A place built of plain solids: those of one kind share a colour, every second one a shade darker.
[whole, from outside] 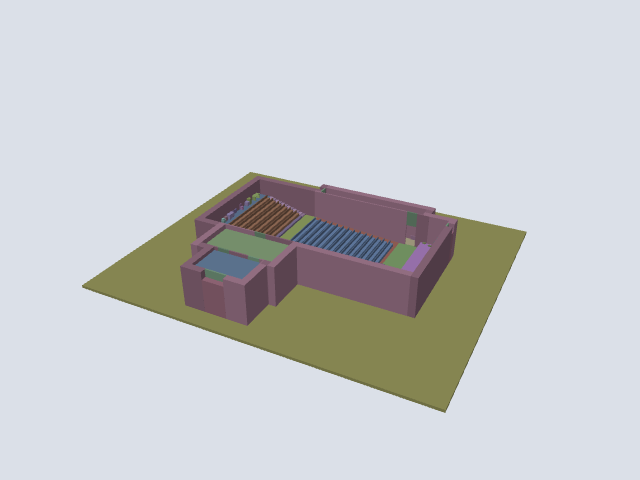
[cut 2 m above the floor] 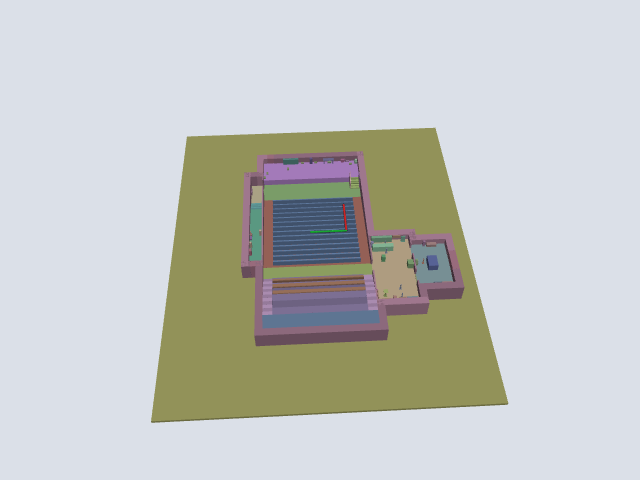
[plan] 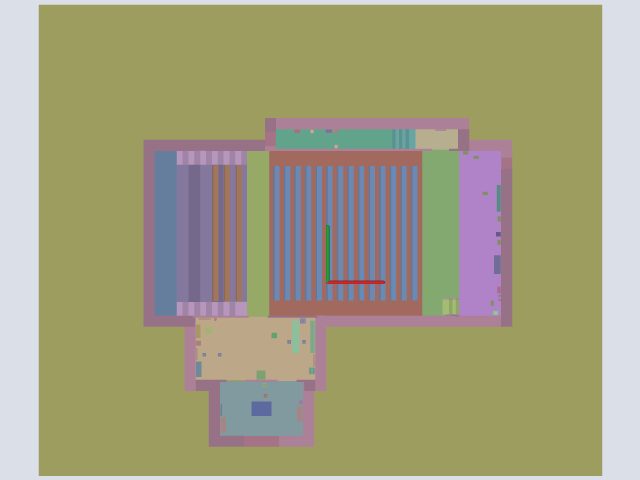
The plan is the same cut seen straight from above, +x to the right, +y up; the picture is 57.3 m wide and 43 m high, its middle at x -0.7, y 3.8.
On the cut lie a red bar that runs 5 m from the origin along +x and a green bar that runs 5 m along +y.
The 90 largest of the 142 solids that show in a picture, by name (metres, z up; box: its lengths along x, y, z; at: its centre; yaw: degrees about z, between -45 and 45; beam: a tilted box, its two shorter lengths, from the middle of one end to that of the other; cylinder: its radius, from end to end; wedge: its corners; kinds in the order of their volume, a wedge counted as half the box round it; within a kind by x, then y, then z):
{
 "wall_1": {"box": [1.0, 16.75, 6.01], "at": [-16.02, 4.4, 1.4]},
 "wall_2": {"box": [4.62, 1.0, 6.01], "at": [-14.21, -3.48, 1.4]},
 "wall_3": {"box": [1.0, 6.75, 6.01], "at": [-12.34, -6.35, 1.4]},
 "wall_4": {"box": [3.07, 1.0, 6.01], "at": [-11.3, -9.23, 1.4]},
 "wall_5": {"box": [11.8, 1.0, 6.01], "at": [-10.62, 12.28, 1.4]},
 "wall_6": {"box": [1.0, 6.0, 6.01], "at": [-10.16, -11.72, 1.4]},
 "wall_7": {"box": [4.95, 0.2, 6.01], "at": [-9.56, -3.08, 1.4]},
 "wall_8": {"box": [3.12, 1.0, 6.01], "at": [-9.1, -14.23, 1.4]},
 "wall_9": {"box": [2.88, 0.2, 6.01], "at": [-5.94, -8.82, 1.4]},
 "wall_10": {"box": [2.88, 0.2, 6.01], "at": [-5.94, -8.82, 1.4]},
 "wall_11": {"box": [1.0, 0.43, 6.01], "at": [-5.14, 11.99, 1.4]},
 "wall_12": {"box": [1.0, 1.23, 6.01], "at": [-5.14, 14.11, 1.4]},
 "wall_13": {"box": [4.32, 0.2, 6.01], "at": [-3.23, -3.08, 1.4]},
 "wall_14": {"box": [4.45, 0.2, 6.01], "at": [-3.16, -3.08, 1.4]},
 "wall_15": {"box": [3.12, 1.0, 6.01], "at": [-2.78, -14.23, 1.4]},
 "wall_16": {"box": [1.0, 6.0, 6.01], "at": [-1.72, -11.72, 1.4]},
 "wall_17": {"box": [1.99, 1.0, 6.01], "at": [-1.13, -9.23, 1.4]},
 "wall_18": {"box": [1.0, 6.75, 6.01], "at": [-0.63, -6.35, 1.4]},
 "wall_19": {"box": [14.2, 0.2, 6.01], "at": [2.26, 11.88, 1.4]},
 "wall_20": {"box": [14.09, 0.2, 6.01], "at": [2.32, 11.88, 1.4]},
 "wall_21": {"box": [18.3, 1.0, 6.01], "at": [3.52, 14.23, 1.4]},
 "wall_22": {"box": [13.74, 1.0, 6.01], "at": [5.8, -3.48, 1.4]},
 "wall_23": {"box": [1.0, 2.95, 6.01], "at": [12.17, 13.25, 1.4]},
 "wall_24": {"box": [5.65, 1.0, 6.01], "at": [13.69, -3.48, 1.4]},
 "wall_25": {"box": [4.85, 1.0, 6.01], "at": [14.09, 12.28, 1.4]},
 "wall_26": {"box": [1.0, 14.15, 6.01], "at": [16.02, 3.1, 1.4]},
 "wall_27": {"box": [1.0, 1.6, 6.01], "at": [16.02, 11.98, 1.4]},
 "ground_under_all_1": {"box": [50.48, 42.22, 0.4], "at": [-0.65, 3.77, -1.76]},
 "floor_aud_rear_1": {"box": [10.38, 14.95, 1.61], "at": [-10.43, 4.4, -0.81]},
 "step_stadium_tier_1": {"box": [1.05, 12.29, 3.41], "at": [-13.01, 4.4, 0.1]},
 "step_stadium_tier_2": {"box": [1.05, 12.29, 3.11], "at": [-11.96, 4.4, -0.06]},
 "step_stadium_tier_3": {"box": [1.05, 12.29, 2.81], "at": [-10.91, 4.4, -0.2]},
 "step_stadium_tier_4": {"box": [1.05, 12.29, 2.51], "at": [-9.86, 4.4, -0.35]},
 "step_stadium_tier_5": {"box": [1.05, 12.29, 2.21], "at": [-8.81, 4.4, -0.51]},
 "step_stadium_tier_6": {"box": [1.05, 12.29, 1.91], "at": [-7.76, 4.4, -0.66]},
 "ramp_aud_1": {"wedge": [[-5.24, -3.08, -1.61], [-5.24, -3.08, 0.0], [-5.24, 11.88, -1.61], [-5.24, 11.88, 0.0], [8.47, -3.08, -1.61], [8.47, -3.08, -1.01], [8.47, 11.88, -1.61], [8.47, 11.88, -1.01]]},
 "floor_inner_foyer_1": {"box": [10.9, 5.75, 1.61], "at": [-6.49, -5.95, -0.81]},
 "step_stadium_head_1": {"box": [2.0, 14.79, 3.41], "at": [-14.53, 4.4, 0.1]},
 "floor_screen_stage_1": {"box": [3.85, 14.95, 1.6], "at": [13.69, 4.4, -0.81]},
 "floor_entrance_1": {"box": [7.63, 5.0, 1.61], "at": [-5.94, -11.32, -0.81]},
 "step_stadium_aisle_1": {"box": [0.53, 1.25, 3.41], "at": [-13.27, -2.37, 0.1]},
 "step_stadium_aisle_2": {"box": [0.53, 1.25, 3.41], "at": [-13.27, 11.17, 0.1]},
 "step_stadium_aisle_3": {"box": [0.53, 1.25, 3.26], "at": [-12.75, -2.37, 0.02]},
 "step_stadium_aisle_4": {"box": [0.53, 1.25, 3.26], "at": [-12.75, 11.17, 0.02]},
 "step_stadium_aisle_5": {"box": [0.53, 1.25, 3.11], "at": [-12.22, -2.37, -0.06]},
 "step_stadium_aisle_6": {"box": [0.53, 1.25, 3.11], "at": [-12.22, 11.17, -0.06]},
 "step_stadium_aisle_7": {"box": [0.53, 1.25, 2.96], "at": [-11.7, -2.37, -0.13]},
 "step_stadium_aisle_8": {"box": [0.53, 1.25, 2.96], "at": [-11.7, 11.17, -0.13]},
 "step_stadium_aisle_9": {"box": [0.53, 1.25, 2.81], "at": [-11.17, -2.37, -0.2]},
 "step_stadium_aisle_10": {"box": [0.53, 1.25, 2.81], "at": [-11.17, 11.17, -0.2]},
 "step_stadium_aisle_11": {"box": [0.53, 1.25, 2.66], "at": [-10.65, -2.37, -0.28]},
 "step_stadium_aisle_12": {"box": [0.53, 1.25, 2.66], "at": [-10.65, 11.17, -0.28]},
 "step_stadium_aisle_13": {"box": [0.53, 1.25, 2.51], "at": [-10.12, -2.37, -0.35]},
 "step_stadium_aisle_14": {"box": [0.53, 1.25, 2.51], "at": [-10.12, 11.17, -0.35]},
 "step_stadium_aisle_15": {"box": [0.53, 1.25, 2.36], "at": [-9.6, -2.37, -0.43]},
 "step_stadium_aisle_16": {"box": [0.53, 1.25, 2.36], "at": [-9.6, 11.17, -0.43]},
 "step_stadium_aisle_17": {"box": [0.53, 1.25, 2.21], "at": [-9.07, -2.37, -0.51]},
 "step_stadium_aisle_18": {"box": [0.53, 1.25, 2.21], "at": [-9.07, 11.17, -0.51]},
 "floor_exit_high_1": {"box": [10.5, 1.95, 1.61], "at": [0.52, 12.85, -0.81]},
 "seats_aud_1": {"box": [0.44, 12.05, 0.42], "at": [-4.55, 4.4, 0.16]},
 "seats_aud_2": {"box": [0.44, 12.05, 0.42], "at": [-3.6, 4.4, 0.09]},
 "seats_aud_3": {"box": [0.44, 12.05, 0.42], "at": [-2.65, 4.4, 0.02]},
 "seats_aud_4": {"box": [0.44, 12.05, 0.42], "at": [-1.7, 4.4, -0.05]},
 "seats_aud_5": {"box": [0.44, 12.05, 0.42], "at": [-0.75, 4.4, -0.12]},
 "seats_aud_6": {"box": [0.44, 12.05, 0.42], "at": [0.2, 4.4, -0.19]},
 "seats_aud_7": {"box": [0.44, 12.05, 0.42], "at": [1.15, 4.4, -0.26]},
 "seats_aud_8": {"box": [0.44, 12.05, 0.42], "at": [2.1, 4.4, -0.33]},
 "seats_aud_9": {"box": [0.44, 12.05, 0.42], "at": [3.05, 4.4, -0.4]},
 "seats_aud_10": {"box": [0.44, 12.05, 0.42], "at": [4.0, 4.4, -0.47]},
 "seats_aud_11": {"box": [0.44, 12.05, 0.42], "at": [4.95, 4.4, -0.54]},
 "seats_aud_12": {"box": [0.44, 12.05, 0.42], "at": [5.9, 4.4, -0.61]},
 "seats_aud_13": {"box": [0.44, 12.05, 0.42], "at": [6.85, 4.4, -0.68]},
 "seats_aud_14": {"box": [0.44, 12.05, 0.42], "at": [7.8, 4.4, -0.75]},
 "floor_aud_front_1": {"box": [3.3, 14.95, 0.6], "at": [10.12, 4.4, -1.31]},
 "door_leaf_1": {"box": [3.2, 0.97, 4.88], "at": [-5.94, -14.24, 0.83]},
 "door_leaf_2": {"box": [0.97, 1.3, 4.88], "at": [-5.15, 12.85, 0.83]},
 "door_leaf_3": {"box": [0.97, 1.0, 4.87], "at": [16.03, 10.68, 0.82]},
 "ceil_inner_foyer_1": {"box": [10.9, 5.75, 0.3], "at": [-6.49, -5.95, 3.55]},
 "seats_stadium_1": {"box": [0.44, 12.19, 0.42], "at": [-13.17, 4.4, 2.01]},
 "seats_stadium_2": {"box": [0.44, 12.19, 0.42], "at": [-12.12, 4.4, 1.71]},
 "seats_stadium_3": {"box": [0.44, 12.19, 0.42], "at": [-11.07, 4.4, 1.41]},
 "seats_stadium_4": {"box": [0.44, 12.19, 0.42], "at": [-10.02, 4.4, 1.11]},
 "seats_stadium_5": {"box": [0.44, 12.19, 0.42], "at": [-8.97, 4.4, 0.81]},
 "seats_stadium_6": {"box": [0.44, 12.19, 0.42], "at": [-7.92, 4.4, 0.51]},
 "ceil_entrance_1": {"box": [7.63, 5.0, 0.3], "at": [-5.94, -11.32, 3.75]},
 "paybox_1": {"box": [1.8, 1.3, 2.4], "at": [-5.94, -11.32, 1.2]},
 "floor_exit_low_1": {"box": [3.9, 1.95, 0.6], "at": [9.81, 12.85, -1.31]},
 "bar_inner_foyer_1": {"box": [0.65, 2.9, 1.1], "at": [-2.89, -4.88, 0.55]},
 "bar_inner_foyer_2": {"box": [0.4, 2.9, 2.1], "at": [-1.36, -4.88, 1.05]},
 "flats_screen_stage_1": {"box": [0.35, 2.4, 3.6], "at": [15.31, 7.53, 1.79]}
}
